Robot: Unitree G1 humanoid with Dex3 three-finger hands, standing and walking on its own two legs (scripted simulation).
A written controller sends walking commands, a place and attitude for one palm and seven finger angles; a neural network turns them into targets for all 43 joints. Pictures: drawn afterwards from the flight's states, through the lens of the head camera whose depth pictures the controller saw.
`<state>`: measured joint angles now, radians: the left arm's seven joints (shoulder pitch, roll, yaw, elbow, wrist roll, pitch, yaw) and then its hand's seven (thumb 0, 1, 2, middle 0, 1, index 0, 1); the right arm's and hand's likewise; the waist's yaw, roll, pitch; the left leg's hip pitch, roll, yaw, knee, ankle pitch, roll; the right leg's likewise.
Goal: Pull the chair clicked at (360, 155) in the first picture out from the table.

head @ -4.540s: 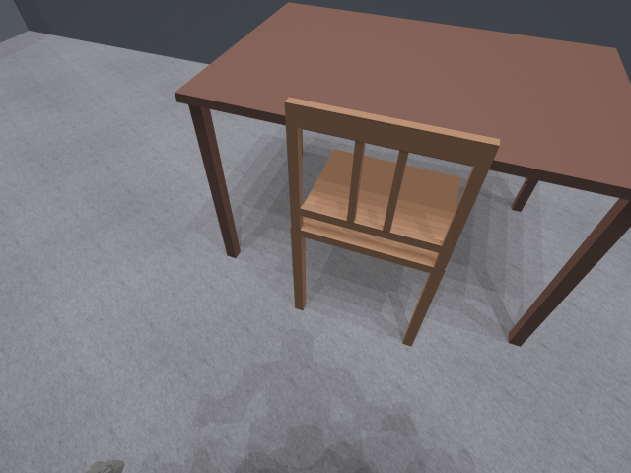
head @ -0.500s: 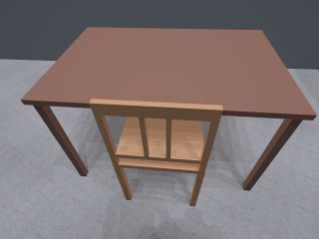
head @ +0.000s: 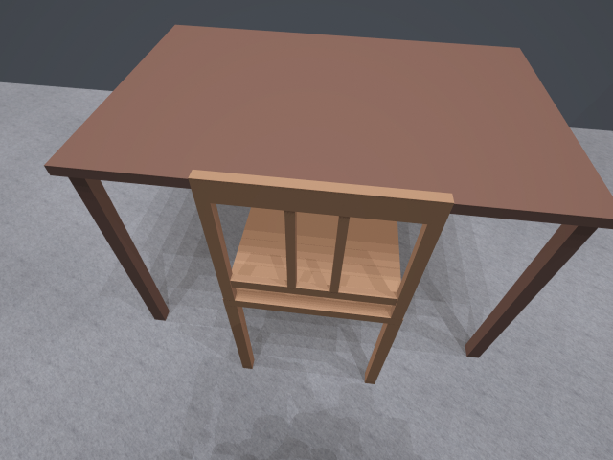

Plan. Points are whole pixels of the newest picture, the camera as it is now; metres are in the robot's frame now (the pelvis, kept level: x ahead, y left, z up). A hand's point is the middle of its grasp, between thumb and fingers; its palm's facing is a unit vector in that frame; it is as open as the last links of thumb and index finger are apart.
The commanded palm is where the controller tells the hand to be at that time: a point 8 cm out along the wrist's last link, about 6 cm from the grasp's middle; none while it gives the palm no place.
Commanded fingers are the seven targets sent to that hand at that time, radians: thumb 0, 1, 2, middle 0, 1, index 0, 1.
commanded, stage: come to a stop and stand still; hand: left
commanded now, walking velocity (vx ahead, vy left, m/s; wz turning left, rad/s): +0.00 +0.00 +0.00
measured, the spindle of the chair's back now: (291, 250) +0.52 +0.06 -0.11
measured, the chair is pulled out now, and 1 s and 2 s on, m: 0.00 0.00 0.00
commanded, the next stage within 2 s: look again from close up in 0.38 s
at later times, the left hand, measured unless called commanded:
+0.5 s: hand out of the picture -0.01 +0.20 -0.17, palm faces +0.00 -0.98 -0.20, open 7.3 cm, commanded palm none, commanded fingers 0.00 0.90 0.90 -0.20 -0.30 -0.20 -0.30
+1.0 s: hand out of the picture -0.03 +0.17 -0.17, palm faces +0.00 -0.98 -0.18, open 7.3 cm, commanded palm none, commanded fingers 0.00 0.90 0.90 -0.20 -0.30 -0.20 -0.30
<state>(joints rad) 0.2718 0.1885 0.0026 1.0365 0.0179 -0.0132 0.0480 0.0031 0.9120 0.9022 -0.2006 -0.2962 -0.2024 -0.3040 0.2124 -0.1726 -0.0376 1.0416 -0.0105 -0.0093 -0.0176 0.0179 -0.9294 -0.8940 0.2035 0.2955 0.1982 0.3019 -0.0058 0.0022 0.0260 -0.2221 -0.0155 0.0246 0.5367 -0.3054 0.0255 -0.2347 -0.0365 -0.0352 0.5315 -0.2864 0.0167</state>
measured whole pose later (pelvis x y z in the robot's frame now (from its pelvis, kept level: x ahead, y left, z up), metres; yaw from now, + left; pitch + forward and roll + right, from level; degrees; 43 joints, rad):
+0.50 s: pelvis -0.01 +0.02 +0.00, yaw -1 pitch -2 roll +0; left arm 0.29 0.17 -0.01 1.08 0.02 0.00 0.04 0.00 0.91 0.90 -0.20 -0.30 -0.20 -0.30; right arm 0.20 -0.17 -0.02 1.10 0.00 -0.01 -0.01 0.01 -0.91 -0.89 0.20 0.30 0.20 0.30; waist 0.01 -0.02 0.06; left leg -0.18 -0.05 0.05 0.47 -0.26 0.06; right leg -0.21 -0.07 -0.01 0.48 -0.24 0.05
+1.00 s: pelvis -0.02 +0.01 +0.01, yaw -1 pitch -2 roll +1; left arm 0.30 0.13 0.00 1.11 0.02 -0.01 0.04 0.00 0.91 0.90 -0.20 -0.30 -0.20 -0.30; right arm 0.25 -0.13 -0.02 1.15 0.00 -0.01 -0.02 0.01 -0.92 -0.89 0.20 0.30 0.20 0.30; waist 0.00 -0.01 0.06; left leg -0.18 -0.04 0.06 0.43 -0.23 0.05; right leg -0.22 -0.06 0.00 0.46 -0.22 0.04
